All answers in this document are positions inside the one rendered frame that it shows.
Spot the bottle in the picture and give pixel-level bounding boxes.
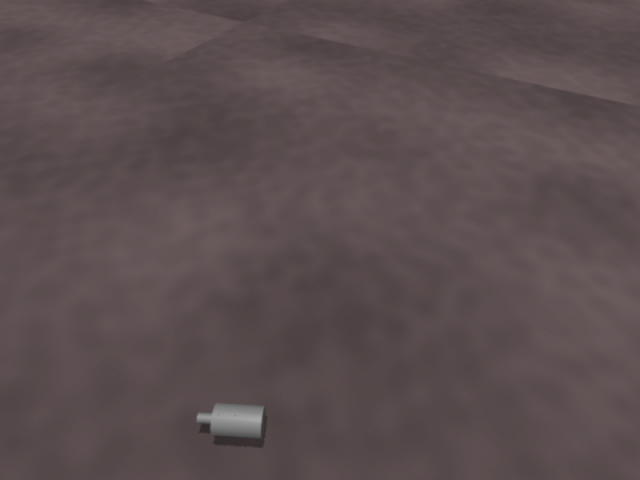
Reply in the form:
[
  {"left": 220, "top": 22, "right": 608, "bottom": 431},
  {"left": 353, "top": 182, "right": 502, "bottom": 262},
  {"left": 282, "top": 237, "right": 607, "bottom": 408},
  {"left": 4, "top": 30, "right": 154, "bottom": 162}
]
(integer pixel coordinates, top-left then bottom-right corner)
[{"left": 197, "top": 403, "right": 266, "bottom": 438}]

